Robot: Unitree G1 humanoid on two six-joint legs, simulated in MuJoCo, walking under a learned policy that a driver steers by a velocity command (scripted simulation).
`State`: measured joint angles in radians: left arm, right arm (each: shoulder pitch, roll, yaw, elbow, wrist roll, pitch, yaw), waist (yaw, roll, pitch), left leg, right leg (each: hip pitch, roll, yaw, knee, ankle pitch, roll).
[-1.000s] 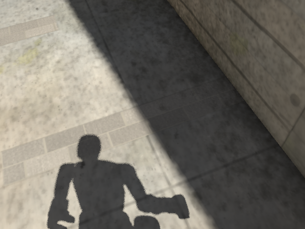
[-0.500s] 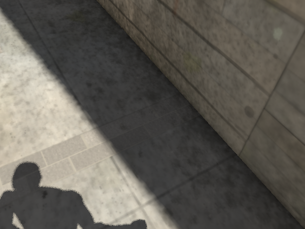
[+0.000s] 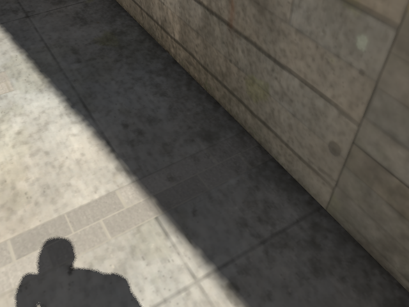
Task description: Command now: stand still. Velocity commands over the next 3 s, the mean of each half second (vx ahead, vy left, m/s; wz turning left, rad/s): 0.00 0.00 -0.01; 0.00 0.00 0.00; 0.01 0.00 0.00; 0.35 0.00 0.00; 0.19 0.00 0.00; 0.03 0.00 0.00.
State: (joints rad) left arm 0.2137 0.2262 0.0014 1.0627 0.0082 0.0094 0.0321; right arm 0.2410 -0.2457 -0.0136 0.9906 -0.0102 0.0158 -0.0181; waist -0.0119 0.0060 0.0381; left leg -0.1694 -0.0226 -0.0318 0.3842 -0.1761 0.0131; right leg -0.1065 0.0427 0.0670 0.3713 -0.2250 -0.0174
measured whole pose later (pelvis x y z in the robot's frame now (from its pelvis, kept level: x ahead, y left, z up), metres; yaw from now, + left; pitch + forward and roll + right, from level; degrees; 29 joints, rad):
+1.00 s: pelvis +0.01 +0.00 +0.00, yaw +0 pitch -1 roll +0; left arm 0.30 0.15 -0.02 1.16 0.01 -0.01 0.05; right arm 0.28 -0.16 0.00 1.14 -0.01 0.00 -0.04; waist -0.01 0.00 0.03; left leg -0.19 -0.03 -0.03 0.41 -0.21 0.01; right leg -0.12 0.04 0.06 0.40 -0.26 -0.02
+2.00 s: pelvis +0.19 +0.05 -0.01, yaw +0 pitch +2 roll -1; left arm 0.13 0.21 0.04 0.97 0.03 -0.04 -0.02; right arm 0.53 -0.13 -0.01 1.12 -0.02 -0.10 -0.01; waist -0.04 -0.03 0.02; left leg 0.08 -0.07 0.03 0.20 -0.31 0.09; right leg -0.62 -0.03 -0.08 0.90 -0.17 -0.06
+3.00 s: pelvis +0.44 +0.08 +0.00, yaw +0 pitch -1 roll +0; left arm 0.32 0.12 -0.01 1.10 0.00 -0.03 0.05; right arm 0.27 -0.14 0.02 1.16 -0.02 -0.03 -0.04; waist -0.01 -0.01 0.03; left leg -0.12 -0.03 0.02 0.38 -0.25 0.03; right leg -0.10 0.00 -0.06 0.39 -0.28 -0.03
